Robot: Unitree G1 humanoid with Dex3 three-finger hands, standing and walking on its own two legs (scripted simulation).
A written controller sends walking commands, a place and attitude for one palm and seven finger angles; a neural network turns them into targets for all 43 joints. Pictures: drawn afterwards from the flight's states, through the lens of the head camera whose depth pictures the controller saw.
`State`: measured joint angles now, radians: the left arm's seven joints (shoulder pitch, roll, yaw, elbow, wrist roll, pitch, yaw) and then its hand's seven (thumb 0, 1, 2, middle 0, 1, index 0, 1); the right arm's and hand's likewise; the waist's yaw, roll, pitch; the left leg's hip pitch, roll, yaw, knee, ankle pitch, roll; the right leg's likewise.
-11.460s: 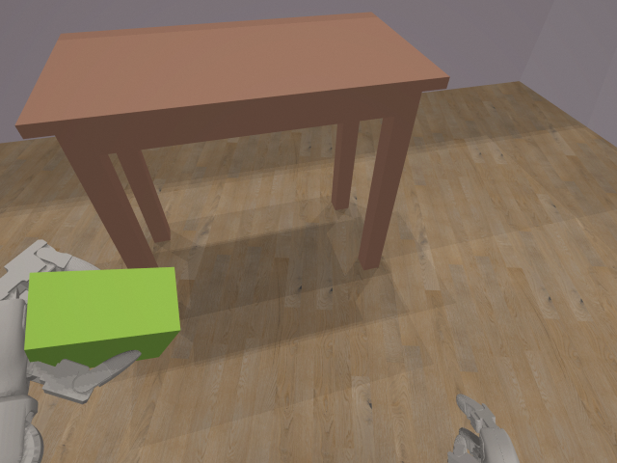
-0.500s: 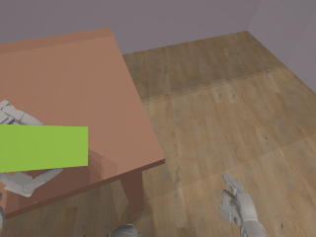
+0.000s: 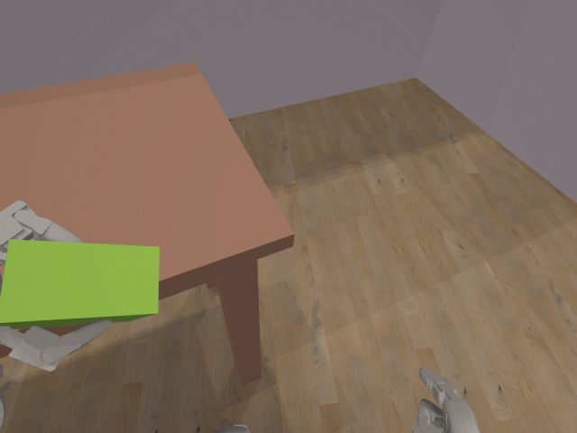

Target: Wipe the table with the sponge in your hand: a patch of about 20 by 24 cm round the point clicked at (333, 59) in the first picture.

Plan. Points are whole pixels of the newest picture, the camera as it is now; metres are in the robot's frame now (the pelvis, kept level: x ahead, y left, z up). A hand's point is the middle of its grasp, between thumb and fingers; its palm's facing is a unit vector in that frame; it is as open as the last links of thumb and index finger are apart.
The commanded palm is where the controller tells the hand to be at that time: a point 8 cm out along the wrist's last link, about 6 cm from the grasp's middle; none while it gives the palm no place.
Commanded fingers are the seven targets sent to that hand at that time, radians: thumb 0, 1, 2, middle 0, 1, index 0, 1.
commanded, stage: come to a stop and stand still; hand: left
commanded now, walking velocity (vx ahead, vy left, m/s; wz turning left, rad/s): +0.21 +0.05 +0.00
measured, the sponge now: (101, 288) +0.23 +0.21 +0.15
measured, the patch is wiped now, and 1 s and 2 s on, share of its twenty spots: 0.00 0.00 0.00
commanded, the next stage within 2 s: none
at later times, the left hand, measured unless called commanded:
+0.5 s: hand (37, 288) +0.21 +0.26 +0.17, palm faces +0.41 -0.81 -0.41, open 10.3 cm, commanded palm +0.16 +0.29 +0.18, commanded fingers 0.00 0.10 1.30 -1.20 -1.60 -1.20 -1.60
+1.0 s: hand (38, 246) +0.26 +0.29 +0.16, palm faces +0.38 -0.86 -0.33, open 10.3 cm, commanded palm +0.20 +0.32 +0.18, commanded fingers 0.00 0.10 1.30 -1.20 -1.60 -1.20 -1.60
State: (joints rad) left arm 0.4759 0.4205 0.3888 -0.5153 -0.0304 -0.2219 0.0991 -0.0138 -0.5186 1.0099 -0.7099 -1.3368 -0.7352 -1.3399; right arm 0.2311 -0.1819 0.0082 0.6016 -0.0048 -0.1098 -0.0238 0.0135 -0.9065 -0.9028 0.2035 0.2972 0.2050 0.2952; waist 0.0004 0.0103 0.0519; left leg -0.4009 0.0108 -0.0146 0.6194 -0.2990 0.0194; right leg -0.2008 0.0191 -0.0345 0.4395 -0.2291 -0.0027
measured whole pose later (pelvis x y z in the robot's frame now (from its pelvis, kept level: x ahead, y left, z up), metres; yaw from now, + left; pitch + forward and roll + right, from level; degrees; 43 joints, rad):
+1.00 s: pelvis +0.04 +0.04 +0.00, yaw +0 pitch +1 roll -2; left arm 0.40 0.37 0.36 -0.47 -0.05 -0.23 0.10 -0.01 -0.52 1.01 -0.71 -1.34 -0.73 -1.34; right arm 0.17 -0.19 0.02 0.57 0.00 -0.12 0.00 0.01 -0.91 -0.90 0.20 0.30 0.20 0.29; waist 0.03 -0.05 0.04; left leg -0.21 -0.06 0.00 0.49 -0.30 0.08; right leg -0.19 0.01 -0.03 0.41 -0.25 0.01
